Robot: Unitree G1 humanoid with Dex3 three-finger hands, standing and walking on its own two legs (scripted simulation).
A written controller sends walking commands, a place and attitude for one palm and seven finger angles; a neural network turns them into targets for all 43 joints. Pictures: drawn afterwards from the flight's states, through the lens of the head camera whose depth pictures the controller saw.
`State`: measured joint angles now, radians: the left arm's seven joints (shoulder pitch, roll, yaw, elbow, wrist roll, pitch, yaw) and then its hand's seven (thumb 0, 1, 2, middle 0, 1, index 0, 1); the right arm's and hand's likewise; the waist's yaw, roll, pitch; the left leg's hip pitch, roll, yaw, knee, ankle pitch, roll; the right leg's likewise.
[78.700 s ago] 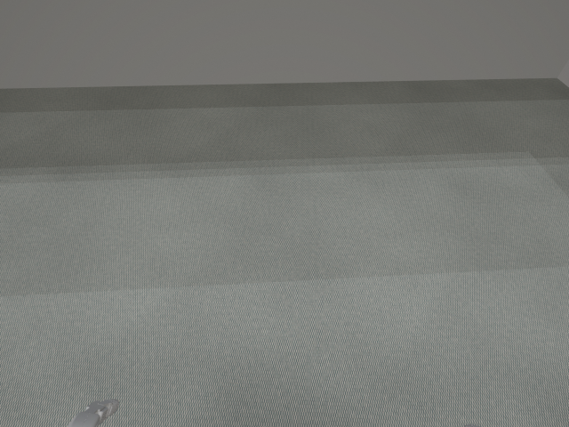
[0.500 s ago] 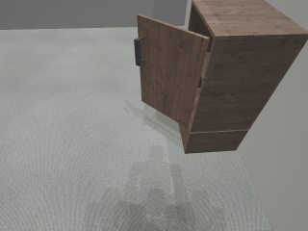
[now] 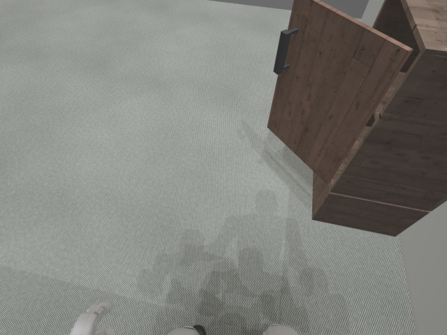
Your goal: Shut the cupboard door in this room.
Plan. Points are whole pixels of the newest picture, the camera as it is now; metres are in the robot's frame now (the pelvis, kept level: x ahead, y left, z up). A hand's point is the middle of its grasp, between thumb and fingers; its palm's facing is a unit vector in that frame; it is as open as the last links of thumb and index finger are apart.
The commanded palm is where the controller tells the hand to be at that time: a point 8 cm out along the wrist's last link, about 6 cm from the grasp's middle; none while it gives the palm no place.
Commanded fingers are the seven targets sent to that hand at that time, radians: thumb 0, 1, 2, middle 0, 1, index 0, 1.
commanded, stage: walk to a spot facing it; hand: left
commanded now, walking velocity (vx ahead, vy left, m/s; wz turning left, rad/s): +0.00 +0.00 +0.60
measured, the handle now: (286, 51) +0.98 -0.19 -0.05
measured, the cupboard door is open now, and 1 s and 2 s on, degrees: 47 47 47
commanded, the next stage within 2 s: turn to face it in 1.88 s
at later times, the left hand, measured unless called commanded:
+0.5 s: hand out of the picture -0.03 +0.19 -0.19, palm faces +0.35 -0.90 -0.26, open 7.4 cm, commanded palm none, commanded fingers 0.00 0.90 0.90 -0.20 -0.30 -0.20 -0.30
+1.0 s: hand out of the picture +0.01 +0.14 -0.15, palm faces +0.65 -0.73 -0.21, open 7.4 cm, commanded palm none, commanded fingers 0.00 0.90 0.90 -0.20 -0.30 -0.20 -0.30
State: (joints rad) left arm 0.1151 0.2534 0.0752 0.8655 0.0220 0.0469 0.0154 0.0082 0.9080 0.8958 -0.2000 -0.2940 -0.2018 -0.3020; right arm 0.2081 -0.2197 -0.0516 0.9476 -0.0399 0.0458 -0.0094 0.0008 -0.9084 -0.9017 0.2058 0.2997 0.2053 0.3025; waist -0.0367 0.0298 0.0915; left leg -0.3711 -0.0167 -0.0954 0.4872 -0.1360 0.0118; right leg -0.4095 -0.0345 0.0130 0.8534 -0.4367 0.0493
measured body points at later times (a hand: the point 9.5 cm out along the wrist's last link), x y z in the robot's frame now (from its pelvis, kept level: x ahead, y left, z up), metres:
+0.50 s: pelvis +0.00 -0.02 -0.01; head +0.05 +0.01 +0.43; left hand -0.04 +0.24 -0.17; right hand +0.18 -0.23 -0.14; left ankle -0.03 +0.09 -0.74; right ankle +0.01 -0.16 -0.69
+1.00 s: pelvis +0.11 -0.02 +0.01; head +0.13 -0.01 +0.46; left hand -0.03 +0.17 -0.13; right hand +0.32 -0.18 -0.14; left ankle +0.05 +0.12 -0.66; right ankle +0.14 -0.14 -0.74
